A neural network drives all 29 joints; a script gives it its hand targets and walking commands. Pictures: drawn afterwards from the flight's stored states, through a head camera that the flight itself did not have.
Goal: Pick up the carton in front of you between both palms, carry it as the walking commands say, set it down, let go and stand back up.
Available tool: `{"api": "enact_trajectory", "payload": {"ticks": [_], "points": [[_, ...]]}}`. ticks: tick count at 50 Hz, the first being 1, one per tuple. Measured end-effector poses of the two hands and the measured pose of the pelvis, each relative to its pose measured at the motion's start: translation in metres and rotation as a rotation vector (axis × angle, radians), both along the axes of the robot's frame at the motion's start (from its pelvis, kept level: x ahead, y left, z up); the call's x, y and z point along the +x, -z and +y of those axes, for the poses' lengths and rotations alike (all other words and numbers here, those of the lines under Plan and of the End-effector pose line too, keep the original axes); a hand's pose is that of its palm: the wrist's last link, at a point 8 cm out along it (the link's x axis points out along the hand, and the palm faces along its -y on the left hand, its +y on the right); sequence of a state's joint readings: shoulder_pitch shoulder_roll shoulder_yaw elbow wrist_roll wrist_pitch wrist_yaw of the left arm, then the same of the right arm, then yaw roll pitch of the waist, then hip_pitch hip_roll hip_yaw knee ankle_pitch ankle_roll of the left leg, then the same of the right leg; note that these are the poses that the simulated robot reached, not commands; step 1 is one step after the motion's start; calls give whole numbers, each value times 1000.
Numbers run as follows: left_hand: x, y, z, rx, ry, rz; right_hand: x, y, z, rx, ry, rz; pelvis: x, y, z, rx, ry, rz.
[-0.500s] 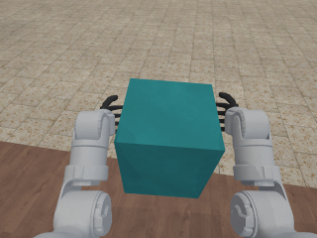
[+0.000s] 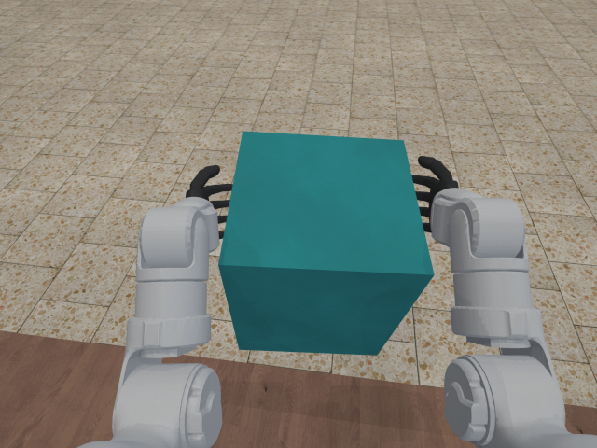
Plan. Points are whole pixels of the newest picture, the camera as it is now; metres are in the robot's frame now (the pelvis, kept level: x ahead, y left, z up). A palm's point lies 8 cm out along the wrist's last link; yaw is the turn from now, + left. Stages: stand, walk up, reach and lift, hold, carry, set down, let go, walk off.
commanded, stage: carry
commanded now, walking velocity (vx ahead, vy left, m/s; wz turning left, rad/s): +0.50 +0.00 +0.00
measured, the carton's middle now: (315, 252) +0.37 -0.02 +0.07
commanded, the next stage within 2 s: none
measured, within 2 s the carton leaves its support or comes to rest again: neither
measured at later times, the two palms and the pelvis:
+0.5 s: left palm (212, 121) +0.64 +0.15 +0.12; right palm (378, 115) +0.64 -0.15 +0.11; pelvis +0.27 -0.01 -0.02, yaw -2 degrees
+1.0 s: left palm (240, 70) +0.92 +0.12 +0.08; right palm (366, 64) +0.91 -0.18 +0.09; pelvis +0.55 -0.01 -0.04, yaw -1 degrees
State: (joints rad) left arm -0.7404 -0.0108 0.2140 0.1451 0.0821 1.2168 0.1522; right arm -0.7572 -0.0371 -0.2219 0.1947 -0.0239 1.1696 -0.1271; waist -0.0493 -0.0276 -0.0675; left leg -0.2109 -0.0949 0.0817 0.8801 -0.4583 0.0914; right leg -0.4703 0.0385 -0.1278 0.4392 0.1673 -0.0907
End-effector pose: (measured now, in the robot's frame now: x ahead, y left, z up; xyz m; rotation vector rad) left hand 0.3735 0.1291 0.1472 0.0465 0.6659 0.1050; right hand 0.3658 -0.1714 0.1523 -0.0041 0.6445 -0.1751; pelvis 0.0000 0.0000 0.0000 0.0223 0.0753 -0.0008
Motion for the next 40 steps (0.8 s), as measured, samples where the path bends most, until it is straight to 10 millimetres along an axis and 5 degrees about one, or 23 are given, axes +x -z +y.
{"api": "enact_trajectory", "payload": {"ticks": [8,16,23,29,34,40], "points": [[57,38,5,23,-50,141,78,39,5,-11,-72,142,68,4,-21,7,5,-1],[139,32,7,20,-82,133,160,43,7,38,-63,135,148,-5,-20,17,12,18],[234,22,14,15,-69,68,249,33,15,36,-47,70,237,6,-10,-7,31,29],[320,55,21,4,-14,62,322,56,21,-23,-20,67,321,44,2,-32,38,-2],[364,91,8,17,51,181,349,92,10,0,20,186,366,41,13,-48,39,-6],[424,100,1,-8,64,176,406,94,4,-3,46,181,420,35,14,-58,43,-3]]}}
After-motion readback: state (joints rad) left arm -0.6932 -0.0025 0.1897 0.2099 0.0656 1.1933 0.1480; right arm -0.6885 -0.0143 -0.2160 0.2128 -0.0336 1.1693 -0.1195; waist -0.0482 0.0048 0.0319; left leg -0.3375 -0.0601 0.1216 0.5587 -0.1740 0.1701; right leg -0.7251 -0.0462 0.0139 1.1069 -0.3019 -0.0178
